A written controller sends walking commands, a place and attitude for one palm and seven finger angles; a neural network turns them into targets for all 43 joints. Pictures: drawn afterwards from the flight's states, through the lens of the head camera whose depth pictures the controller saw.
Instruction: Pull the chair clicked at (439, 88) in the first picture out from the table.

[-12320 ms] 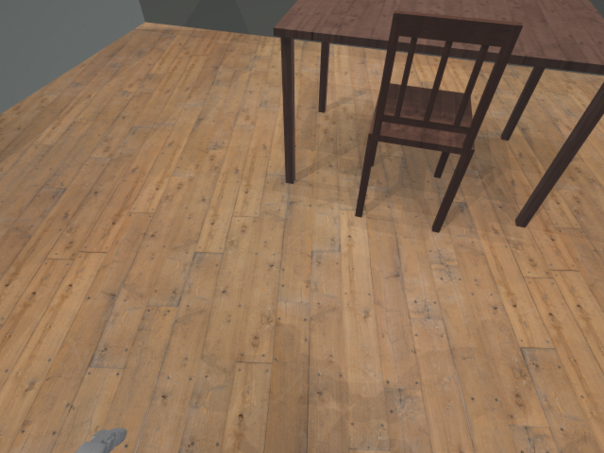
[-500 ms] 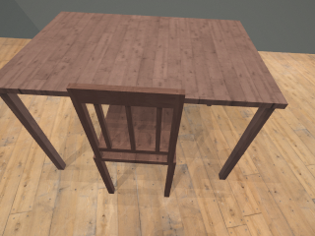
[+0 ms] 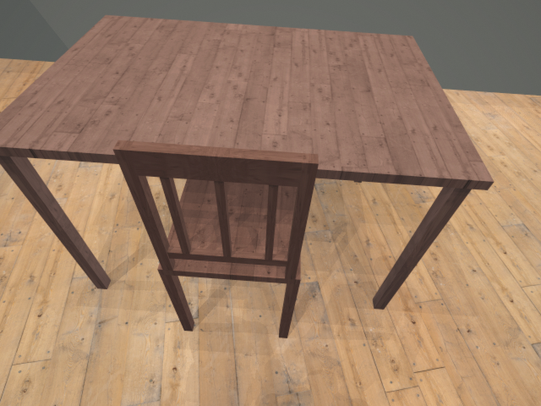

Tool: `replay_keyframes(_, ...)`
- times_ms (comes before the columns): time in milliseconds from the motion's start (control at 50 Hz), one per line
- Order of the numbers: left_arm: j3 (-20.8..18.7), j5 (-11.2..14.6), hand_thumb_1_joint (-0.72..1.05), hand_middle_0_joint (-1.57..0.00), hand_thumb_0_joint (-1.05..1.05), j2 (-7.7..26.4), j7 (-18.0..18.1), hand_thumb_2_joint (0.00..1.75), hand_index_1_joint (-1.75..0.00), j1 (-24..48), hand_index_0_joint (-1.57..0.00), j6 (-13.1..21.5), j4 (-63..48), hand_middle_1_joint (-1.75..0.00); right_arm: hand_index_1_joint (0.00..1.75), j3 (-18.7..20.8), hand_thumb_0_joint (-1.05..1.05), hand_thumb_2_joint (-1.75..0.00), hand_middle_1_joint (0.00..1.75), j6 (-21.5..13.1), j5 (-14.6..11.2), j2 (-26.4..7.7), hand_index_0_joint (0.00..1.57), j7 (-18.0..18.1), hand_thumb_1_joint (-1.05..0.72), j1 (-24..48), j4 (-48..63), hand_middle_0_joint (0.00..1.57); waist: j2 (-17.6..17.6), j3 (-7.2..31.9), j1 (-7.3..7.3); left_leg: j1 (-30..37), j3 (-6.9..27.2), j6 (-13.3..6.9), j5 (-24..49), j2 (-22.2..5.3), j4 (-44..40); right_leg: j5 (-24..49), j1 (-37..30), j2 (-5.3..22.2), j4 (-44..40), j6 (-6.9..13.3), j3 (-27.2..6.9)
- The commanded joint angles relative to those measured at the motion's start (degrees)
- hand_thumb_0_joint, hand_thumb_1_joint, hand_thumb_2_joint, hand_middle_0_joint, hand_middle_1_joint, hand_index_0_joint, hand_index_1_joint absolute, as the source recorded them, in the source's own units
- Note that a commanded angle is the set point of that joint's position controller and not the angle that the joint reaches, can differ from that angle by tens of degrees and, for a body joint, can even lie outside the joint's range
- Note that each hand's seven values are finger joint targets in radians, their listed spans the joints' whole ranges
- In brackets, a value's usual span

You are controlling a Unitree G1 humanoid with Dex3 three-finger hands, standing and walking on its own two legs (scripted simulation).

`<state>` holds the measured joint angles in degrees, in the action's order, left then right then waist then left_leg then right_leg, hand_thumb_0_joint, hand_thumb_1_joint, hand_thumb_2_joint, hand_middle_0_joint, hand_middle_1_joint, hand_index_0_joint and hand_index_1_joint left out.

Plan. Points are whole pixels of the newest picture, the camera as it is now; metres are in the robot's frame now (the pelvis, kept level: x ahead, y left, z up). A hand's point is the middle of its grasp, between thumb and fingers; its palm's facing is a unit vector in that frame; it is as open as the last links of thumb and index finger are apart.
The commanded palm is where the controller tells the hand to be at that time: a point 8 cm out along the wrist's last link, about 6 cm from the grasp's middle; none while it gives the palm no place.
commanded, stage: shuffle to correct the standing spot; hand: left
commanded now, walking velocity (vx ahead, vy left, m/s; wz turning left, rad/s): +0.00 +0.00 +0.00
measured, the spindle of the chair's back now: (224, 220) +0.50 +0.13 -0.10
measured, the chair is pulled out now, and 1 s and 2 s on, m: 0.00 0.00 0.00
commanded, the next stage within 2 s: come to a stop and stand still in 0.26 s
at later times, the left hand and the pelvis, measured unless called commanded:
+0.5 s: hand out of the picture +0.05 +0.22 -0.19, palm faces +0.04 -0.98 -0.18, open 7.4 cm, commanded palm none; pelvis +0.05 +0.05 +0.00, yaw +1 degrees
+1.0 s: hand out of the picture +0.11 +0.22 -0.18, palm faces +0.06 -0.98 -0.21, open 7.3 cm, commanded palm none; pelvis +0.06 +0.03 -0.01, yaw +3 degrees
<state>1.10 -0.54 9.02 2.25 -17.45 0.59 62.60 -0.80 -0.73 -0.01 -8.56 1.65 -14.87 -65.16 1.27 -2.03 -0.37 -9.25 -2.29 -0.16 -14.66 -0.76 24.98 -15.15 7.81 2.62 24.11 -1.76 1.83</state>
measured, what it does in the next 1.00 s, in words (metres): steps on the spot: right foot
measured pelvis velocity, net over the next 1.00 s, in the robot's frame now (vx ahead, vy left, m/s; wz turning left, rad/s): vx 0.06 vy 0.03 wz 0.05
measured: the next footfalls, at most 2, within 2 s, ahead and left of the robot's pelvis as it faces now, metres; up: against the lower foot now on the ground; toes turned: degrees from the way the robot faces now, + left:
right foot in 0.64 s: +0.14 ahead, -0.07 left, +0.00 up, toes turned +0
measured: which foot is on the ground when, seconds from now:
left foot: down 0.00-1.00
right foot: down 0.00-0.34, up 0.36-0.62, down 0.64-1.00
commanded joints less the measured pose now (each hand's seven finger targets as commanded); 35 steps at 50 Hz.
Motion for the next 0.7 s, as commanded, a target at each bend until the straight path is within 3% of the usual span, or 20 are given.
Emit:
replay_keyframes(0,-1.2,-0.1,0.90,-0.20,0.00,5.3,0.1,0.90,-0.30,-4.3,-0.20,0.9,-1.2,-0.30,0.30,0.9,0.00,-0.90,0.30,-1.0,0.2,-5.6,0.20,0.0,-0.90,-2.6,1.9,0.20,-0.9,-1.6,-0.23,-1.2,4.1,-1.2,10.5,-4.1,-4.8,9.8,1.3,3.6,-4.2,2.4,-3.2)
replay_keyframes(60,-1.8,-0.5,0.90,-0.20,0.00,6.0,0.0,0.90,-0.30,-4.7,-0.20,0.6,-1.5,-0.30,0.30,1.1,0.00,-0.90,0.30,-0.5,0.4,-6.1,0.20,-0.2,-0.90,-3.8,1.8,0.20,-0.7,-2.3,-0.53,-2.9,3.2,-1.6,2.3,-3.0,-3.9,0.0,1.3,3.7,-4.2,3.2,-3.3)
replay_keyframes(120,-2.6,-0.6,0.90,-0.20,0.00,7.2,-0.2,0.90,-0.30,-5.6,-0.20,0.2,-1.8,-0.30,0.30,1.3,0.00,-0.90,0.30,0.2,0.8,-5.8,0.20,-0.6,-0.90,-3.3,3.0,0.20,1.3,-5.7,-0.94,-7.2,1.6,-1.3,-6.2,-0.7,-0.9,-11.6,3.7,5.6,-6.6,4.8,-6.4)
replay_keyframes(160,-3.3,-0.7,0.90,-0.20,0.00,8.5,-0.3,0.90,-0.30,-6.2,-0.20,0.0,-2.2,-0.30,0.30,1.4,0.00,-0.90,0.30,0.5,0.9,-5.3,0.20,-0.9,-0.90,-3.5,3.8,0.20,5.7,-7.5,-1.36,-11.3,-0.1,-1.1,-8.7,0.9,2.8,-17.4,3.2,8.0,-9.1,6.4,-9.4)
replay_keyframes(200,-4.0,-0.7,0.90,-0.20,0.00,9.1,-0.2,0.90,-0.30,-7.0,-0.20,0.1,-2.5,-0.30,0.30,1.6,0.00,-0.90,0.30,0.4,1.1,-4.9,0.20,-1.0,-0.90,-3.3,5.0,0.20,8.1,-7.0,-1.38,-11.8,-1.4,-1.0,-7.0,0.7,7.0,-16.9,3.7,11.1,-10.4,8.2,-12.5)
replay_keyframes(260,-4.3,-0.9,0.90,-0.20,0.00,8.4,-0.3,0.90,-0.30,-5.4,-0.20,0.2,-3.6,-0.30,0.30,1.6,0.00,-0.90,0.30,-0.2,1.0,-4.6,0.20,-0.9,-0.90,-6.1,4.8,0.20,5.9,-6.6,0.07,-7.7,-0.8,-1.5,-4.4,0.6,4.6,-9.5,5.8,9.4,-5.4,7.9,-8.5)
replay_keyframes(280,-4.3,-0.9,0.90,-0.20,0.00,7.7,-0.4,0.90,-0.30,-4.4,-0.20,0.1,-4.0,-0.30,0.30,1.6,0.00,-0.90,0.30,-0.5,1.0,-5.1,0.20,-0.9,-0.90,-8.1,4.5,0.20,2.0,-6.2,1.07,-4.9,0.6,-1.9,-1.6,-0.1,1.3,-7.4,7.5,7.2,-1.0,6.9,-5.5)
replay_keyframes(300,-4.0,-1.0,0.90,-0.20,0.00,6.1,-0.6,0.90,-0.30,-4.1,-0.20,-0.1,-4.5,-0.30,0.30,1.8,0.00,-0.90,0.30,-1.0,1.1,-6.7,0.20,-0.8,-0.90,-10.6,3.8,0.20,-5.7,-4.6,1.79,0.1,5.7,-3.7,4.3,-3.5,-1.9,-5.8,10.4,3.1,6.4,5.2,-0.4)
replay_keyframes(320,-3.5,-1.1,0.90,-0.20,0.00,4.1,-0.6,0.90,-0.30,-3.0,-0.20,0.0,-5.3,-0.30,0.30,2.2,0.00,-0.90,0.30,-1.3,1.4,-9.4,0.20,-0.4,-0.90,-14.8,2.7,0.20,-14.3,-3.0,2.96,5.2,13.8,-6.8,12.9,-9.6,-5.4,-8.7,15.3,-0.9,16.5,3.5,5.4)
replay_keyframes(340,-3.0,-1.2,0.90,-0.20,0.00,3.4,-0.5,0.90,-0.30,0.1,-0.20,0.3,-6.8,-0.30,0.30,2.2,0.00,-0.90,0.30,-1.5,1.5,-9.6,0.20,0.3,-0.90,-18.7,1.9,0.20,-17.7,-3.5,4.56,11.1,19.7,-10.7,26.9,-13.4,-7.8,-18.7,24.1,-2.6,26.4,3.1,4.9)
replay_keyframes(360,-3.1,-1.2,0.90,-0.20,0.00,3.6,-0.3,0.90,-0.30,1.9,-0.20,0.5,-7.5,-0.30,0.30,1.6,0.00,-0.90,0.30,-1.7,1.5,-8.6,0.20,1.0,-0.90,-20.1,1.6,0.20,-14.7,-3.8,4.71,13.4,21.9,-14.1,41.1,-16.0,-6.1,-21.0,28.0,-1.3,33.4,3.5,1.9)
replay_keyframes(400,-3.0,-0.5,0.90,-0.20,0.00,2.6,-0.2,0.90,-0.30,2.2,-0.20,0.8,-6.7,-0.30,0.30,0.8,0.00,-0.90,0.30,-2.2,1.6,-6.8,0.20,1.6,-0.90,-15.8,2.6,0.20,-7.2,-2.8,2.59,11.2,17.3,-14.5,57.5,-15.9,-2.7,-18.8,24.6,1.7,32.8,3.6,-1.1)
replay_keyframes(460,-2.6,0.2,0.90,-0.20,0.00,1.1,-0.4,0.90,-0.30,1.1,-0.20,0.1,-6.0,-0.30,0.30,0.5,0.00,-0.90,0.30,-2.4,1.1,-6.7,0.20,2.1,-0.90,-9.8,3.9,0.20,-5.6,-1.3,0.20,7.8,10.8,-10.5,61.9,-12.0,-3.0,-10.0,15.6,1.2,20.5,2.4,-0.6)
replay_keyframes(520,-3.1,0.3,0.90,-0.20,0.00,3.0,0.0,0.90,-0.30,0.2,-0.20,-0.4,-5.8,-0.30,0.30,1.2,0.00,-0.90,0.30,-2.0,0.4,-7.3,0.20,2.2,-0.90,-8.7,3.9,0.20,-7.0,1.3,-0.48,9.0,9.1,-7.1,61.1,-10.6,-2.3,-1.3,10.2,-0.5,11.3,2.5,0.8)
replay_keyframes(580,-3.7,0.0,0.90,-0.20,0.00,5.0,0.3,0.90,-0.30,-1.3,-0.20,-0.1,-6.0,-0.30,0.30,1.9,0.00,-0.90,0.30,-1.6,0.0,-6.6,0.20,2.1,-0.90,-7.9,4.1,0.20,-4.7,1.7,-1.87,6.5,9.0,-4.1,54.0,-9.4,1.3,8.7,4.1,-0.2,3.7,3.2,-0.3)
replay_keyframes(600,-4.0,-0.2,0.90,-0.20,0.00,6.0,0.5,0.90,-0.30,-2.8,-0.20,0.2,-5.7,-0.30,0.30,2.2,0.00,-0.90,0.30,-1.5,-0.1,-6.2,0.20,2.1,-0.90,-7.5,4.5,0.20,-2.4,3.1,-2.39,3.7,8.4,-2.4,46.6,-7.2,4.0,22.5,-0.1,1.4,2.6,4.1,-2.8)
replay_keyframes(620,-4.3,-0.2,0.90,-0.20,0.00,7.4,0.6,0.90,-0.30,-3.6,-0.20,0.4,-5.5,-0.30,0.30,2.6,0.00,-0.90,0.30,-1.2,-0.2,-5.5,0.20,2.0,-0.90,-8.4,4.9,0.20,1.6,4.8,-1.88,-1.4,6.9,-0.9,32.4,-3.9,6.7,39.3,-4.8,5.8,5.4,7.0,-8.3)
replay_keyframes(640,-4.1,-0.2,0.90,-0.20,0.00,8.2,0.6,0.90,-0.30,-3.1,-0.20,0.4,-5.5,-0.30,0.30,2.9,0.00,-0.90,0.30,-0.7,-0.4,-4.7,0.20,1.7,-0.90,-9.7,4.7,0.20,3.4,5.9,-0.84,-4.6,5.0,-0.1,14.0,-0.6,7.8,48.3,-6.2,11.8,6.8,10.7,-12.4)
replay_keyframes(660,-3.7,0.1,0.90,-0.20,0.00,8.5,0.5,0.90,-0.30,-1.5,-0.20,0.3,-5.6,-0.30,0.30,2.8,0.00,-0.90,0.30,-0.1,-0.4,-2.8,0.20,1.5,-0.90,-10.8,4.2,0.20,4.3,4.3,0.46,-5.1,4.9,0.1,0.9,1.0,6.8,49.3,-4.2,15.1,5.1,12.7,-12.7)
replay_keyframes(680,-3.6,0.1,0.90,-0.20,0.00,7.9,0.6,0.90,-0.30,0.6,-0.20,0.2,-6.1,-0.30,0.30,2.7,0.00,-0.90,0.30,0.6,-0.4,-1.4,0.20,1.5,-0.90,-10.6,3.8,0.20,8.4,3.6,1.28,-3.9,4.3,0.1,-4.2,0.2,5.8,45.0,-1.5,15.0,3.8,13.5,-13.1)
